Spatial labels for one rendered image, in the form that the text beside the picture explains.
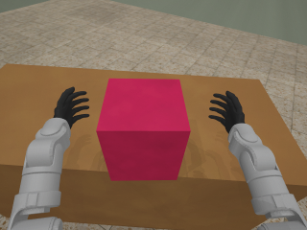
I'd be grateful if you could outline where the carton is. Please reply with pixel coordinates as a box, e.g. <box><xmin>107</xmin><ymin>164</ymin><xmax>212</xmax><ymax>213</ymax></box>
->
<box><xmin>96</xmin><ymin>78</ymin><xmax>191</xmax><ymax>181</ymax></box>

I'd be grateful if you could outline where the right robot upper arm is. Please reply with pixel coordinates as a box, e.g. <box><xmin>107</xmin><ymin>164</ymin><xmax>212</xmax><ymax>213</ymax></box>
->
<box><xmin>256</xmin><ymin>220</ymin><xmax>307</xmax><ymax>230</ymax></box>

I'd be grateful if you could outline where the right robot hand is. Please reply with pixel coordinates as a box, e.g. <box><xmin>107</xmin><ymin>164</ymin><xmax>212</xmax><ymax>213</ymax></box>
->
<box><xmin>208</xmin><ymin>91</ymin><xmax>245</xmax><ymax>133</ymax></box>

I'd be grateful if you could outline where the left robot hand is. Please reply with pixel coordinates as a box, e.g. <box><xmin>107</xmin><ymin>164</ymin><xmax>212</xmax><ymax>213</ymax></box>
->
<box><xmin>53</xmin><ymin>86</ymin><xmax>90</xmax><ymax>129</ymax></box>

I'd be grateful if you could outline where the pedestal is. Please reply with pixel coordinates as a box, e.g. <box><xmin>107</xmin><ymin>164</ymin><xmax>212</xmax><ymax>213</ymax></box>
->
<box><xmin>0</xmin><ymin>63</ymin><xmax>307</xmax><ymax>230</ymax></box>

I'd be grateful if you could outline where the left robot upper arm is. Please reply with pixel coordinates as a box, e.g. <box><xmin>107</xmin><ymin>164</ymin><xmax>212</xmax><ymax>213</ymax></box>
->
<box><xmin>11</xmin><ymin>217</ymin><xmax>63</xmax><ymax>230</ymax></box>

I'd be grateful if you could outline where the robot left forearm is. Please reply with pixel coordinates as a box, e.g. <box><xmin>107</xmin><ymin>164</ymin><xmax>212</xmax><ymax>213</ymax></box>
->
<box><xmin>7</xmin><ymin>118</ymin><xmax>71</xmax><ymax>230</ymax></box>

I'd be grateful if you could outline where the robot right forearm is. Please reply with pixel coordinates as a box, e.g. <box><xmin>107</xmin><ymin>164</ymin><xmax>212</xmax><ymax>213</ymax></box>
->
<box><xmin>227</xmin><ymin>123</ymin><xmax>307</xmax><ymax>228</ymax></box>

